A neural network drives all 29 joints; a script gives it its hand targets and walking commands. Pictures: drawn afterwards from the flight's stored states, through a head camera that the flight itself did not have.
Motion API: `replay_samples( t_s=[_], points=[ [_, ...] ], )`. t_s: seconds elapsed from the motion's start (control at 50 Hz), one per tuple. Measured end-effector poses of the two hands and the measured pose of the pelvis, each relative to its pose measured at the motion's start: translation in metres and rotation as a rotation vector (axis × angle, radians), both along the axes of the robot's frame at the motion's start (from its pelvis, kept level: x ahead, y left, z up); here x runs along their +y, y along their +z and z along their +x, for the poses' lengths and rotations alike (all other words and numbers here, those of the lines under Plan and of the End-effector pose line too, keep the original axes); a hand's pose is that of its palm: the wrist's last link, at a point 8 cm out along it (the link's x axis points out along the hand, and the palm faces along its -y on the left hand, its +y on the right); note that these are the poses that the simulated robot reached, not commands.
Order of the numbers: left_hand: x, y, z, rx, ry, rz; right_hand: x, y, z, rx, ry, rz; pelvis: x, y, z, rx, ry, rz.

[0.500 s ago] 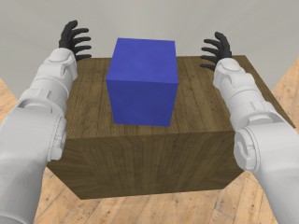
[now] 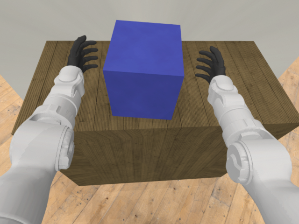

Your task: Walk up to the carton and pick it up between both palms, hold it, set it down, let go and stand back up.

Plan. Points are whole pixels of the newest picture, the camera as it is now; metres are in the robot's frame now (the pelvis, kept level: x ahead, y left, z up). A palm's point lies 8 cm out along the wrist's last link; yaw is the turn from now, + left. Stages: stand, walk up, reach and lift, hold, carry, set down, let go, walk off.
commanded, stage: reach and lift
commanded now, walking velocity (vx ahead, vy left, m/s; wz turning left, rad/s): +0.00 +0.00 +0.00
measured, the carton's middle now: (145, 72) +0.55 +0.00 +0.06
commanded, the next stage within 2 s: none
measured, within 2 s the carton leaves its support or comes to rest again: neither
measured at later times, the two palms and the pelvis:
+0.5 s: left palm (86, 64) +0.51 +0.15 +0.13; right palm (208, 73) +0.48 -0.17 +0.12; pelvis +0.01 +0.00 +0.00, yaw -1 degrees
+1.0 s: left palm (91, 70) +0.49 +0.14 +0.12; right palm (199, 78) +0.47 -0.14 +0.11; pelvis +0.04 -0.01 +0.01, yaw +4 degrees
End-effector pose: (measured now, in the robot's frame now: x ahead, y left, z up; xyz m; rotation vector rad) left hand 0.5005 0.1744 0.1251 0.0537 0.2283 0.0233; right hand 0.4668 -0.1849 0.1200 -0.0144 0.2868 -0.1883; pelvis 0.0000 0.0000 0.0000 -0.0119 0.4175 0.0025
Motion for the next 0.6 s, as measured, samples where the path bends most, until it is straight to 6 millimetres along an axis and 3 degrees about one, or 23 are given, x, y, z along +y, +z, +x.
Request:
replay_samples(
  t_s=[0.12,0.36,0.6],
  points=[
    [-0.009,-0.007,0.006,-0.016,-0.007,0.004,0.002,-0.010,0.006,-0.018,0.010,-0.002,0.002,-0.002,0.001,0.039,-0.007,-0.001],
    [-0.025,0.003,0.012,-0.029,-0.016,-0.009,0.006,0.002,0.013,-0.047,0.009,-0.007,0.003,0.000,0.006,0.024,-0.016,-0.003],
    [-0.034,0.005,0.005,-0.052,-0.026,-0.021,0.035,0.000,0.013,-0.058,0.028,-0.001,0.003,0.003,0.007,-0.025,0.008,-0.002]
  ],
)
